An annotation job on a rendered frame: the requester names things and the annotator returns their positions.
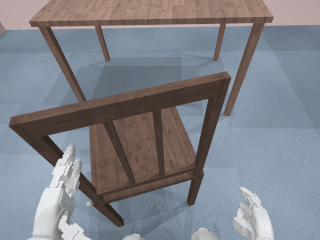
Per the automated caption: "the right robot thigh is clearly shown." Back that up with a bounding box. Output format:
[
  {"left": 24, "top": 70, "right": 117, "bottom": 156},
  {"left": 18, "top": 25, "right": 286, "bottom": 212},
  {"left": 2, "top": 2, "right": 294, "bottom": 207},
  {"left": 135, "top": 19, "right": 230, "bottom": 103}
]
[{"left": 191, "top": 230, "right": 220, "bottom": 240}]

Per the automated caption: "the right robot hand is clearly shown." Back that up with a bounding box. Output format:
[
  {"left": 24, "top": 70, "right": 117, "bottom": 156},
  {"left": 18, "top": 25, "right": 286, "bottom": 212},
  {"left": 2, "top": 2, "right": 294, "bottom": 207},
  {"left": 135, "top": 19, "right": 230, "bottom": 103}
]
[{"left": 233, "top": 187, "right": 274, "bottom": 240}]

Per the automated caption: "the chair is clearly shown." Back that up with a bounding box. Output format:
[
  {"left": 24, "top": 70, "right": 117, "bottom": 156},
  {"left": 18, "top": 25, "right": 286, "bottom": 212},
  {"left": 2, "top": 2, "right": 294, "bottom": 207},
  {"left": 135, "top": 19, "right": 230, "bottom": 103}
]
[{"left": 8, "top": 71, "right": 232, "bottom": 227}]

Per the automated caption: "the table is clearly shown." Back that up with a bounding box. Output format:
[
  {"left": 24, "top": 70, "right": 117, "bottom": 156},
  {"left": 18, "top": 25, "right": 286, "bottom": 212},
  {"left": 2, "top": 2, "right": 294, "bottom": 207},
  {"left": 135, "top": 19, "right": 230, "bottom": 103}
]
[{"left": 28, "top": 0, "right": 274, "bottom": 116}]

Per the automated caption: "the left robot hand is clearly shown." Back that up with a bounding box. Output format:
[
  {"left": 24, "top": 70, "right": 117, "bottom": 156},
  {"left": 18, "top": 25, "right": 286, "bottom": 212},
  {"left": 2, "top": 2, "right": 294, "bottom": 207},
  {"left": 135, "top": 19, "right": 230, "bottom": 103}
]
[{"left": 32, "top": 144, "right": 93, "bottom": 240}]

